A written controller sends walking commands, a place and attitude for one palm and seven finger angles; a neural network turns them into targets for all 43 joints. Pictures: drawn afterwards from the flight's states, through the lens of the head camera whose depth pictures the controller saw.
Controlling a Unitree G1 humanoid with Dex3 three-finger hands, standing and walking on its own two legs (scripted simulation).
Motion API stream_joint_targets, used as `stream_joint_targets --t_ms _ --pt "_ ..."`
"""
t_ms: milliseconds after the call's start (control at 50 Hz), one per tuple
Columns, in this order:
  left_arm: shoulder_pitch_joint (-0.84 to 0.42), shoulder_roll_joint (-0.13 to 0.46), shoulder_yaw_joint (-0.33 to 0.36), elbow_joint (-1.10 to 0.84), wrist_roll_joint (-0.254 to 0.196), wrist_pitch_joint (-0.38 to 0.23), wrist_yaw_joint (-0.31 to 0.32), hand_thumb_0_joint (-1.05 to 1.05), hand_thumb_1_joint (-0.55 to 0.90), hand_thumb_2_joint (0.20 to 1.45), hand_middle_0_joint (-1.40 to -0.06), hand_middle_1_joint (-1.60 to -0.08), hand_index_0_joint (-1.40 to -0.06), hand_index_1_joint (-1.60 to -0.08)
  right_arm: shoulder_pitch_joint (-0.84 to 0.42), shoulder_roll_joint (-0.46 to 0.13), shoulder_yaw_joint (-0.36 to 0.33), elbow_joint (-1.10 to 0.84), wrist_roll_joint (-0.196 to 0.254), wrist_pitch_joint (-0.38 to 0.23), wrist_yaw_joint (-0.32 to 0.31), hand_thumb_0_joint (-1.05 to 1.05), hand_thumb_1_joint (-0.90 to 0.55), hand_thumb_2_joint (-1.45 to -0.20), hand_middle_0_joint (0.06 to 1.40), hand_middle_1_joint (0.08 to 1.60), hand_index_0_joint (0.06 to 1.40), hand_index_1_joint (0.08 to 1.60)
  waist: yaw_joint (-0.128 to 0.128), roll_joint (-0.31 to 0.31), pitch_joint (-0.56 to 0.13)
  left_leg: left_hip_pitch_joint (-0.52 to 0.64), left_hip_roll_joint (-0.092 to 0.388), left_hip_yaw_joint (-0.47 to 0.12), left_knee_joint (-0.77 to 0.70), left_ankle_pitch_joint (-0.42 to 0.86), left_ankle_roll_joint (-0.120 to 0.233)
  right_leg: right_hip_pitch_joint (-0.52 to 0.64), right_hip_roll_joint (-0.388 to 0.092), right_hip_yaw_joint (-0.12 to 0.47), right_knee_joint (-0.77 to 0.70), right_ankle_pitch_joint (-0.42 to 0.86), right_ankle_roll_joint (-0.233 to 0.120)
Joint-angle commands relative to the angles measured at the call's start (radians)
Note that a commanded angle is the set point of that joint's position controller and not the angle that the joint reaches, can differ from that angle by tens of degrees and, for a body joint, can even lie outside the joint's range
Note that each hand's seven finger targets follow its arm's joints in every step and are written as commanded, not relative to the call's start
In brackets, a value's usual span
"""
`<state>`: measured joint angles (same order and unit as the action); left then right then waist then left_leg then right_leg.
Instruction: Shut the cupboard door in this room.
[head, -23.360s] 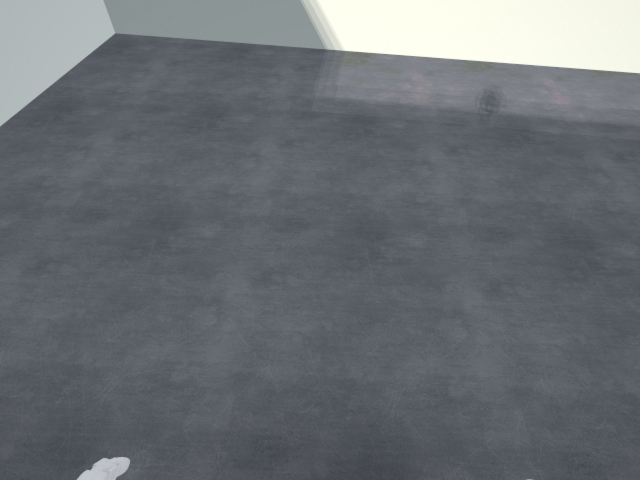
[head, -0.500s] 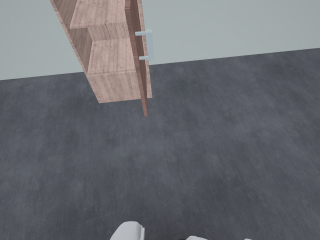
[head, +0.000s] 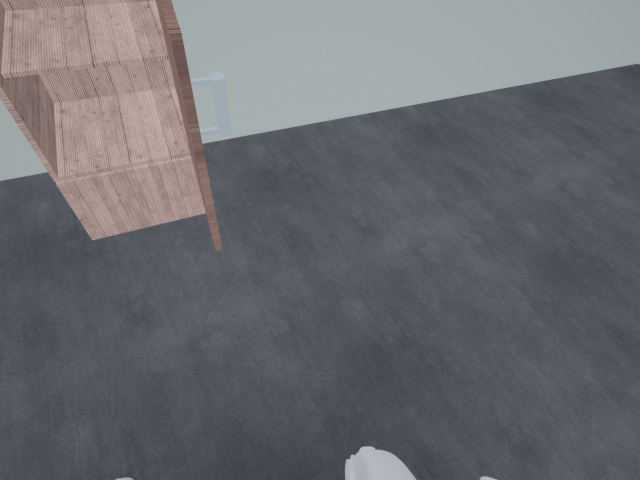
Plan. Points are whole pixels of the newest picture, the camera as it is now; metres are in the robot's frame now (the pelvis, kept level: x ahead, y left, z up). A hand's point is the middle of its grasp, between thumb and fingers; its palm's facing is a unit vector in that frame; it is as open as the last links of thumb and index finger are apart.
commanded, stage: walk around to get in front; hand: left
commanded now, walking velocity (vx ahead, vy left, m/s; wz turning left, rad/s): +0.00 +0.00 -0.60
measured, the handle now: (210, 107) +0.74 +0.29 -0.02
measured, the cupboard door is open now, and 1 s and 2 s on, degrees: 88 88 88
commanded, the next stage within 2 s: none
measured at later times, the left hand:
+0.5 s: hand (256, 429) +0.20 +0.10 -0.15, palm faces -0.36 -0.90 -0.24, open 7.4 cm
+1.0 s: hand (260, 354) +0.31 +0.11 -0.17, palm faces -0.54 -0.82 -0.18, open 7.4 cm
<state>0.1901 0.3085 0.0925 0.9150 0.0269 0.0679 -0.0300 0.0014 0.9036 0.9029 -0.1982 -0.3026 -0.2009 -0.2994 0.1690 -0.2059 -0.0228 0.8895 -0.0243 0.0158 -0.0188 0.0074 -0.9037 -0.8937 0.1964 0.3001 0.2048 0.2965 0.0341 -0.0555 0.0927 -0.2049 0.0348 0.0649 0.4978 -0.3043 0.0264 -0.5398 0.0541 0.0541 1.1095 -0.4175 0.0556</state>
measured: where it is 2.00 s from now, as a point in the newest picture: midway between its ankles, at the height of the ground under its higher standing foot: (420, 398)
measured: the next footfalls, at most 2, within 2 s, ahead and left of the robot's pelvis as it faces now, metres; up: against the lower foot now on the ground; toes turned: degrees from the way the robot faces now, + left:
right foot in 0.36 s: +0.01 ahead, -0.15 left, +0.00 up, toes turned -20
left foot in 0.78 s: +0.22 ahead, +0.04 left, +0.00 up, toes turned -24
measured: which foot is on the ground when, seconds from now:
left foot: down 0.00-0.36, up 0.38-0.76, down 0.78-1.00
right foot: up 0.00-0.34, down 0.36-0.78, up 0.80-1.00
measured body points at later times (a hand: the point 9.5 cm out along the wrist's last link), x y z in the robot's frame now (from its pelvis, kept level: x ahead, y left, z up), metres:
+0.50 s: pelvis +0.01 -0.04 -0.01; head +0.05 -0.07 +0.44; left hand +0.22 +0.15 -0.13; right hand -0.07 -0.30 -0.16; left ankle +0.03 +0.11 -0.67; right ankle -0.03 -0.14 -0.74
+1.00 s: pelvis +0.16 -0.04 +0.01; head +0.20 -0.03 +0.45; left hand +0.34 +0.16 -0.16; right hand +0.06 -0.27 -0.12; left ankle +0.19 +0.05 -0.74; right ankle +0.07 -0.15 -0.63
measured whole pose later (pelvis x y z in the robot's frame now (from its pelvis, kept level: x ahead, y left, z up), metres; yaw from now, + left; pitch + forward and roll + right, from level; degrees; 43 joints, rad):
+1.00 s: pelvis +0.16 -0.04 +0.01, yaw -37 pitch +0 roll -2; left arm 0.27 0.27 0.09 0.98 0.03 0.03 -0.05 0.01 0.91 0.90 -0.20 -0.30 -0.20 -0.30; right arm 0.29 -0.17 -0.02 0.93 -0.03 -0.07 -0.01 0.00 -0.90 -0.89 0.20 0.30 0.21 0.30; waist 0.03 -0.04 0.04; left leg -0.13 0.09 0.21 0.42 -0.28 0.01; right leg -0.57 -0.05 -0.03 1.21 -0.24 0.02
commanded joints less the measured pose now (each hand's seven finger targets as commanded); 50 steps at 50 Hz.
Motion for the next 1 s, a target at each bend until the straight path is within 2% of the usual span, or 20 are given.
stream_joint_targets --t_ms 0,120,220,280,300,320,340,360,420,480,640,680,720,740,760,780,820,860,900,980 --pt "-0.018 0.041 0.008 -0.075 -0.006 -0.020 -0.005 0.000 0.900 0.900 -0.200 -0.300 -0.200 -0.300 0.060 -0.174 -0.051 -0.054 0.004 -0.035 -0.016 0.000 -0.900 -0.900 0.200 0.300 0.200 0.300 -0.030 0.199 -0.104 0.155 0.252 -0.111 -0.145 0.523 0.090 -0.090 -0.067 -0.023 0.126 0.027 0.031" --pt "-0.135 0.016 -0.007 -0.092 -0.010 -0.016 -0.008 0.000 0.900 0.900 -0.200 -0.300 -0.200 -0.300 0.183 -0.185 -0.073 0.001 0.004 -0.032 -0.015 0.000 -0.900 -0.900 0.200 0.300 0.200 0.300 -0.089 0.225 -0.087 0.231 0.305 -0.058 -0.116 0.642 0.114 -0.067 -0.107 -0.081 -0.059 -0.025 0.033" --pt "-0.167 -0.004 -0.017 -0.097 -0.010 -0.025 -0.010 0.000 0.900 0.900 -0.200 -0.300 -0.200 -0.300 0.182 -0.208 -0.089 0.026 -0.001 -0.025 -0.006 0.000 -0.900 -0.900 0.200 0.300 0.200 0.300 -0.099 0.279 -0.104 0.194 0.320 0.021 -0.057 0.654 0.093 0.086 -0.085 -0.145 -0.306 -0.049 -0.004" --pt "-0.092 0.012 -0.011 -0.079 -0.011 -0.040 -0.003 0.000 0.900 0.900 -0.200 -0.300 -0.200 -0.300 0.166 -0.218 -0.095 0.030 0.005 -0.026 -0.001 0.000 -0.900 -0.900 0.200 0.300 0.200 0.300 -0.050 0.267 -0.138 0.160 0.313 0.086 0.051 0.687 0.030 0.246 -0.065 -0.165 -0.546 0.104 -0.040" --pt "0.002 0.049 -0.005 -0.055 -0.009 -0.053 0.004 0.000 0.900 0.900 -0.200 -0.300 -0.200 -0.300 0.162 -0.214 -0.093 0.023 0.013 -0.026 0.003 0.000 -0.900 -0.900 0.200 0.300 0.200 0.300 -0.002 0.193 -0.190 0.088 0.296 0.130 0.202 0.639 -0.019 0.419 -0.093 -0.137 -0.702 0.272 -0.060" --pt "0.096 0.161 0.012 -0.026 0.000 -0.067 0.020 0.000 0.900 0.900 -0.200 -0.300 -0.200 -0.300 0.178 -0.149 -0.074 -0.004 0.019 -0.020 0.013 0.000 -0.900 -0.900 0.200 0.300 0.200 0.300 0.035 -0.089 -0.252 -0.207 0.221 0.167 0.417 0.187 -0.078 0.710 -0.301 0.114 -0.728 0.547 -0.138" --pt "0.151 0.223 0.025 -0.005 -0.018 -0.063 0.031 0.000 0.900 0.900 -0.200 -0.300 -0.200 -0.300 0.101 -0.105 -0.054 -0.055 0.013 -0.007 0.009 0.000 -0.900 -0.900 0.200 0.300 0.200 0.300 0.058 -0.230 -0.241 -0.414 0.096 0.110 0.629 -0.355 -0.118 0.725 -0.478 0.326 -0.693 0.906 -0.245" --pt "0.159 0.213 0.032 -0.012 -0.028 -0.054 0.042 0.000 0.900 0.900 -0.200 -0.300 -0.200 -0.300 0.035 -0.124 -0.051 -0.069 0.014 0.008 -0.004 0.000 -0.900 -0.900 0.200 0.300 0.200 0.300 0.078 -0.192 -0.218 -0.433 0.105 -0.021 0.676 -0.357 -0.106 0.627 -0.454 0.342 -0.743 0.706 -0.273" --pt "-0.023 0.135 0.013 -0.064 -0.019 -0.050 0.039 0.000 0.900 0.900 -0.200 -0.300 -0.200 -0.300 0.012 -0.143 -0.063 -0.046 -0.002 0.009 0.016 0.000 -0.900 -0.900 0.200 0.300 0.200 0.300 0.001 -0.056 -0.077 -0.424 0.129 -0.032 0.658 -0.145 -0.112 0.445 -0.327 0.249 -0.826 0.147 -0.237" --pt "-0.018 0.131 0.008 -0.060 -0.012 -0.078 0.028 0.000 0.900 0.900 -0.200 -0.300 -0.200 -0.300 0.046 -0.136 -0.064 -0.032 -0.007 0.002 0.027 0.000 -0.900 -0.900 0.200 0.300 0.200 0.300 -0.021 -0.077 -0.062 -0.378 0.108 -0.004 0.578 -0.064 -0.125 0.383 -0.271 0.205 -0.847 0.135 -0.218" --pt "0.069 0.142 0.014 -0.029 -0.005 -0.102 0.019 0.000 0.900 0.900 -0.200 -0.300 -0.200 -0.300 -0.083 -0.122 -0.057 -0.105 0.003 -0.037 0.041 0.000 -0.900 -0.900 0.200 0.300 0.200 0.300 0.011 -0.114 -0.044 -0.324 0.048 -0.008 0.292 -0.047 -0.115 0.386 -0.253 0.289 -0.846 0.114 -0.241" --pt "0.053 0.142 0.017 -0.031 -0.005 -0.099 0.018 0.000 0.900 0.900 -0.200 -0.300 -0.200 -0.300 -0.071 -0.119 -0.055 -0.109 0.007 -0.048 0.037 0.000 -0.900 -0.900 0.200 0.300 0.200 0.300 -0.006 -0.118 -0.044 -0.206 0.024 -0.004 0.190 -0.044 -0.105 0.324 -0.243 0.301 -0.816 0.148 -0.233" --pt "0.007 0.127 0.017 -0.035 -0.009 -0.098 0.019 0.000 0.900 0.900 -0.200 -0.300 -0.200 -0.300 0.043 -0.135 -0.061 -0.077 0.010 -0.060 0.026 0.000 -0.900 -0.900 0.200 0.300 0.200 0.300 -0.071 -0.071 -0.080 0.040 0.012 -0.008 0.022 0.037 -0.097 0.204 -0.199 0.282 -0.711 0.146 -0.190" --pt "-0.012 0.083 0.008 -0.052 -0.011 -0.095 0.016 0.000 0.900 0.900 -0.200 -0.300 -0.200 -0.300 0.170 -0.187 -0.071 -0.041 0.008 -0.070 0.011 0.000 -0.900 -0.900 0.200 0.300 0.200 0.300 -0.127 0.050 -0.137 0.256 0.059 -0.039 -0.074 0.017 -0.085 0.095 -0.119 0.216 -0.558 0.122 -0.150" --pt "0.009 0.003 -0.006 -0.067 -0.022 -0.090 0.004 0.000 0.900 0.900 -0.200 -0.300 -0.200 -0.300 0.297 -0.302 -0.097 -0.009 -0.010 -0.075 0.005 0.000 -0.900 -0.900 0.200 0.300 0.200 0.300 -0.175 0.368 -0.218 0.432 0.339 -0.364 -0.181 -0.194 -0.020 -0.100 0.021 0.064 -0.241 -0.097 -0.093" --pt "0.017 0.006 -0.009 -0.086 -0.016 -0.095 0.001 0.000 0.900 0.900 -0.200 -0.300 -0.200 -0.300 0.324 -0.333 -0.093 -0.010 -0.009 -0.066 0.008 0.000 -0.900 -0.900 0.200 0.300 0.200 0.300 -0.163 0.401 -0.195 0.358 0.501 -0.560 -0.298 -0.365 0.057 -0.184 -0.007 -0.005 -0.036 -0.188 -0.071" --pt "-0.035 0.036 0.003 -0.065 -0.002 -0.091 -0.010 0.000 0.900 0.900 -0.200 -0.300 -0.200 -0.300 0.206 -0.239 -0.070 -0.030 -0.002 -0.069 0.005 0.000 -0.900 -0.900 0.200 0.300 0.200 0.300 -0.116 0.251 -0.046 0.130 0.445 -0.479 -0.361 -0.439 0.058 -0.183 -0.099 0.000 0.128 -0.044 -0.070" --pt "0.020 0.008 0.007 -0.030 0.006 -0.078 -0.025 0.000 0.900 0.900 -0.200 -0.300 -0.200 -0.300 0.130 -0.164 -0.050 -0.030 -0.003 -0.080 0.005 0.000 -0.900 -0.900 0.200 0.300 0.200 0.300 -0.051 0.201 0.020 0.054 0.349 -0.229 -0.346 -0.213 0.008 -0.150 -0.135 -0.030 0.141 0.096 -0.055" --pt "0.045 -0.024 0.001 -0.015 0.006 -0.066 -0.026 0.000 0.900 0.900 -0.200 -0.300 -0.200 -0.300 0.166 -0.128 -0.042 -0.009 0.002 -0.094 0.001 0.000 -0.900 -0.900 0.200 0.300 0.200 0.300 -0.044 0.208 -0.008 0.067 0.292 -0.076 -0.312 0.040 -0.013 -0.121 -0.135 -0.045 0.146 0.183 -0.039" --pt "0.012 -0.052 -0.006 -0.022 0.006 -0.057 -0.023 0.000 0.900 0.900 -0.200 -0.300 -0.200 -0.300 0.239 -0.106 -0.047 0.040 0.008 -0.106 -0.003 0.000 -0.900 -0.900 0.200 0.300 0.200 0.300 -0.044 0.169 -0.036 0.186 0.295 0.041 -0.273 0.316 0.015 -0.207 -0.145 -0.073 0.115 0.235 -0.020"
